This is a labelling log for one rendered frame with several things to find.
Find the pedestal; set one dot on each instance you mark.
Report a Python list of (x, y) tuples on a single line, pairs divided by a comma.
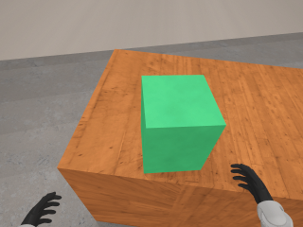
[(262, 107)]

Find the left robot hand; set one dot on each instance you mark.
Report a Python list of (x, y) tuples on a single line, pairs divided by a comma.
[(33, 216)]

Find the robot right forearm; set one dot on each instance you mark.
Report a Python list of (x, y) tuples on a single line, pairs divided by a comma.
[(271, 214)]

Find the right robot hand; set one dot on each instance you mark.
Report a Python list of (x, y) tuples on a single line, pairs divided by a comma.
[(254, 184)]

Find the carton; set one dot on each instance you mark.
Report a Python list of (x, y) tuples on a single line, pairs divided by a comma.
[(180, 122)]

